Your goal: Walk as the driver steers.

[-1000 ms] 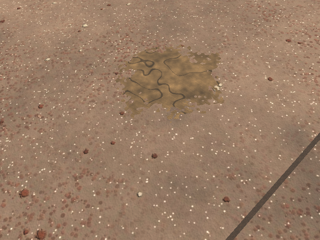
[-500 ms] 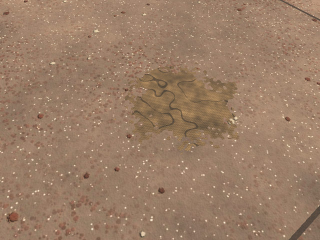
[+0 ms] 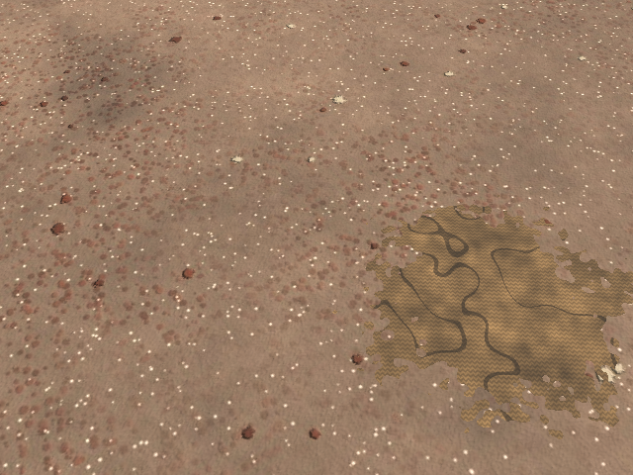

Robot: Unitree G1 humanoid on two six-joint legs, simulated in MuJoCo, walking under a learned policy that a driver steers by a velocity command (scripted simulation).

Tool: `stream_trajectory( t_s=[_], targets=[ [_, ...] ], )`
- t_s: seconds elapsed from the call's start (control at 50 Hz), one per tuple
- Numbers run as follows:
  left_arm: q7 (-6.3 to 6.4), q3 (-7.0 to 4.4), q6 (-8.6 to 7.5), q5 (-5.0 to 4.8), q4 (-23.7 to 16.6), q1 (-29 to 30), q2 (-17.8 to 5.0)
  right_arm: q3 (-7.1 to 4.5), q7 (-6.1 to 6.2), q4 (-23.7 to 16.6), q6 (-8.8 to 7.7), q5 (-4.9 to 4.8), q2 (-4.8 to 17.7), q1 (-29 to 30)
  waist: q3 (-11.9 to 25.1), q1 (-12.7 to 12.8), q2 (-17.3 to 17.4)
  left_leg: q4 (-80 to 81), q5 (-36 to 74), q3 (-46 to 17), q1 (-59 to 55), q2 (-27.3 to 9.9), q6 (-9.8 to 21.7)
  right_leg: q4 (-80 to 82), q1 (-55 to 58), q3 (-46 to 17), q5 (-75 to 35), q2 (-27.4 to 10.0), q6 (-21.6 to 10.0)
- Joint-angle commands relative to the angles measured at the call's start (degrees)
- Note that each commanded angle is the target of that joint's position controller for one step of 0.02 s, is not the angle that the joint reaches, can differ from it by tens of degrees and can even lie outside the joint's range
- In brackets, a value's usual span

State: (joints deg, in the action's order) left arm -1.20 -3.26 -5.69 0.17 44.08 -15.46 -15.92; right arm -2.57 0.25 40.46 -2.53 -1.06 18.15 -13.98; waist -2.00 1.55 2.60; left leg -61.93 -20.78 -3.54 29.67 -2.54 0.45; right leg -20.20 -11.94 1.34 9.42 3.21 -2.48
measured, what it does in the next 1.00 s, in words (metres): walks ahead, turning right: left foot, then right foot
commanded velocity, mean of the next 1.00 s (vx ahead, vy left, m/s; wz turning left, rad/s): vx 0.50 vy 0.00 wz -0.34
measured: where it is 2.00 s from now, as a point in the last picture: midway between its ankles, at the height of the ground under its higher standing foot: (429, 252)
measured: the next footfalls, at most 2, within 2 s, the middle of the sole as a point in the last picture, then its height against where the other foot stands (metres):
left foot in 0.26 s outside the picture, level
right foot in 0.78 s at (404, 442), level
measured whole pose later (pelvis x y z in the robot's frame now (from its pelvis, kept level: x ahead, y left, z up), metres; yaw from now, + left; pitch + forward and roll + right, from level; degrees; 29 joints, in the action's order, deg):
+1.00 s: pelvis +0.52 -0.05 +0.00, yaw -25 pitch +1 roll +0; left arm -1.3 -3.7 -2.6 -0.6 39.8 -16.7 -16.5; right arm -3.2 0.0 40.5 -5.9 0.6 18.2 -8.6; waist -3.6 1.6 1.5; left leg -60.7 -16.8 -3.9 33.2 -5.8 -2.0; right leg -22.3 -13.4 -2.6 9.6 6.3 -6.1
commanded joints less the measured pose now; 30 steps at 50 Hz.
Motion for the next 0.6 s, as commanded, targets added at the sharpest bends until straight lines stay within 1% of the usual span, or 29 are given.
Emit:
stream_trajectory(
  t_s=[0.02, 0.04, 0.06, 0.1, 0.14, 0.16, 0.2, 0.22, 0.24, 0.26, 0.28, 0.3, 0.32, 0.34, 0.36, 0.38, 0.4, 0.42, 0.44, 0.48, 0.5, 0.54, 0.6],
  targets=[
    [0.11, -1.93, -1.12, -0.80, -2.58, 1.64, -8.34, 0.44, -0.53, -4.60, -0.90, 0.94, 0.97, 0.70, 0.36, -1.10, -6.87, 8.48, 4.45, -0.65, 5.59, -4.24, -0.74, 12.43, 2.73, -14.33, -8.57, -16.54, -12.39],
    [0.15, -2.09, -1.00, -0.88, -2.36, 1.65, -9.07, 0.74, -0.80, -4.95, -1.19, 1.04, 0.74, 2.26, 0.21, -0.67, -6.60, 12.28, 8.19, -0.15, 4.65, -4.33, -0.76, 12.90, 2.17, -12.39, -8.85, -15.81, -12.02],
    [0.17, -2.19, -0.84, -0.98, -2.15, 1.55, -9.63, 0.93, -1.07, -5.25, -1.50, 0.95, 0.75, 4.01, -0.05, -0.12, -6.36, 16.24, 11.95, 0.52, 3.32, -3.98, -0.70, 13.17, 1.57, -10.46, -9.28, -14.94, -11.35],
    [0.10, -2.29, -0.47, -1.37, -1.37, 0.07, -10.56, 0.96, -1.45, -5.92, -1.94, 0.61, 1.27, 7.63, -0.33, 1.23, -6.16, 22.63, 18.00, 1.87, 0.24, -2.57, -0.80, 12.93, 1.22, -7.91, -9.89, -13.94, -9.96],
    [0.02, -2.37, -0.02, -1.93, -0.03, -2.97, -11.26, 0.75, -1.70, -7.29, -2.17, 0.25, 2.06, 11.36, -0.88, 2.46, -6.11, 26.41, 20.22, 2.01, -1.10, -1.72, -0.61, 11.96, 2.82, -8.41, -9.26, -14.82, -9.08],
    [0.06, -2.39, 0.33, -2.16, 0.56, -4.11, -11.53, 0.55, -1.84, -8.02, -2.33, 0.15, 2.53, 12.69, -1.28, 2.46, -6.07, 28.12, 19.73, 1.79, -1.37, -1.30, -0.25, 11.09, 4.03, -9.25, -8.95, -15.54, -8.59],
    [0.31, -2.53, 1.15, -2.20, 1.31, -5.27, -12.33, -0.11, -2.07, -8.48, -2.72, 0.11, 3.86, 12.69, -1.13, 1.26, -6.41, 31.24, 17.43, 1.81, -3.84, -0.28, 0.66, 8.48, 6.43, -10.97, -9.33, -16.82, -7.35],
    [0.48, -2.56, 1.56, -2.15, 1.44, -4.90, -12.68, -0.64, -2.04, -7.94, -2.89, 0.14, 4.60, 10.43, -0.24, -0.67, -6.55, 33.22, 16.95, 2.45, -7.90, 0.42, 1.30, 5.68, 6.46, -10.88, -11.49, -16.58, -6.38],
    [0.60, -2.18, 1.72, -1.93, 1.45, -4.94, -11.96, -1.72, -1.71, -6.42, -2.89, 0.33, 6.28, 5.33, 2.81, -3.53, -6.00, 34.76, 16.09, 3.36, -16.08, 1.52, 2.36, -0.45, 5.24, -9.44, -17.03, -14.50, -4.96],
    [0.62, -1.20, 1.59, -1.25, 1.00, -4.98, -9.51, -3.10, -1.09, -4.79, -2.78, 0.77, 9.10, -2.62, 8.43, -7.46, -4.70, 34.15, 16.31, 0.96, -28.30, -1.64, 4.19, -11.85, 0.25, -7.01, -15.52, -11.16, -2.80],
    [0.61, 0.65, 1.02, -0.27, -1.19, -7.63, -3.83, -4.36, -0.40, -4.51, -2.29, 2.32, 14.54, -10.25, 18.06, -8.90, 6.39, 34.38, 11.86, -17.29, -47.93, -16.49, 10.00, -33.20, -16.96, -2.40, 2.74, -4.43, 1.37],
    [0.91, 0.92, 0.48, -1.64, -1.29, -10.35, -3.53, -4.08, -0.68, -3.71, -1.78, 2.16, 13.36, -12.12, 22.51, -8.23, 14.44, 42.60, 1.13, -35.45, -50.33, -22.32, 14.32, -45.93, -26.79, -6.16, 24.21, -1.31, 2.32],
    [0.95, -0.74, 0.58, -2.92, -1.22, -7.67, -9.02, -2.86, -0.93, -3.59, -1.86, 1.46, 9.27, -9.49, 14.75, -8.20, 8.20, 44.51, -4.15, -31.18, -44.16, -20.43, 12.60, -51.30, -31.13, -9.07, 21.31, -4.28, 2.10],
    [0.95, -1.02, 0.83, -3.09, -2.13, -4.42, -9.45, -2.17, -1.06, -3.63, -2.00, 1.05, 7.05, -6.18, 9.08, -6.86, 6.54, 45.54, -2.52, -23.36, -37.94, -18.45, 11.21, -51.15, -32.09, -7.66, 16.70, -6.56, 1.75],
    [1.11, -1.06, 1.25, -2.41, -2.29, -2.88, -8.74, -1.65, -1.30, -3.47, -2.30, 1.30, 5.21, -2.65, 5.63, -5.13, 4.43, 47.36, 2.10, -17.79, -31.87, -16.02, 10.49, -49.01, -30.38, -7.01, 12.64, -8.30, 1.98],
    [1.16, -1.36, 1.94, -1.93, -2.06, -2.93, -8.08, -1.32, -1.40, -3.31, -2.77, 1.60, 3.59, -0.22, 3.62, -3.46, 5.03, 49.22, 6.78, -12.92, -27.53, -14.14, 9.94, -46.76, -27.93, -7.31, 9.62, -9.79, 2.19],
    [1.06, -1.27, 2.68, -1.99, -1.71, -3.87, -6.91, -1.41, -1.42, -2.97, -3.23, 1.92, 3.27, 1.20, 2.75, -2.20, 5.44, 50.97, 10.17, -9.41, -24.20, -13.14, 9.68, -45.98, -24.90, -7.29, 7.46, -10.46, 2.54],
    [0.99, -1.15, 3.28, -2.01, -1.49, -4.15, -5.70, -1.60, -1.37, -2.51, -3.77, 1.99, 3.07, 1.82, 2.36, -1.61, 4.58, 52.21, 13.77, -6.61, -22.63, -12.77, 10.02, -45.71, -23.79, -7.03, 5.93, -10.48, 2.86],
    [0.99, -1.11, 3.74, -1.94, -1.85, -3.60, -5.00, -1.85, -1.27, -1.98, -4.22, 2.00, 3.43, 2.08, 1.65, -1.19, 3.62, 53.13, 17.02, -4.10, -21.98, -12.82, 10.31, -44.98, -24.22, -7.24, 4.21, -10.55, 3.19],
    [1.03, -1.13, 4.20, -1.64, -3.03, -1.26, -4.47, -2.35, -0.91, -0.81, -4.64, 2.08, 4.22, 1.73, 0.37, -1.14, 1.73, 54.09, 21.44, -0.17, -22.66, -12.93, 10.64, -41.29, -26.68, -8.05, 0.22, -10.65, 3.67],
    [0.87, -1.04, 4.17, -1.54, -3.62, 0.08, -4.16, -2.54, -0.69, -0.23, -4.60, 2.08, 4.57, 1.27, -0.10, -1.42, 1.11, 54.38, 22.62, 1.76, -23.42, -12.75, 10.61, -38.22, -27.54, -8.13, -2.32, -10.59, 3.80],
    [0.12, -0.66, 3.85, -1.50, -4.59, 2.89, -3.32, -2.83, -0.27, 0.55, -4.26, 1.92, 5.48, 0.86, -0.82, -2.24, 0.56, 54.80, 23.75, 5.83, -24.29, -11.88, 9.94, -31.12, -26.88, -6.79, -7.94, -10.29, 3.58],
    [-1.11, 0.01, 3.55, -1.35, -6.94, 9.20, -2.35, -3.43, 0.21, 1.87, -3.55, 1.43, 7.34, -1.33, -2.82, -4.70, -0.73, 55.17, 24.39, 9.84, -26.06, -12.45, 9.44, -22.97, -25.98, -3.31, -11.85, -9.68, 2.69]
  ],
)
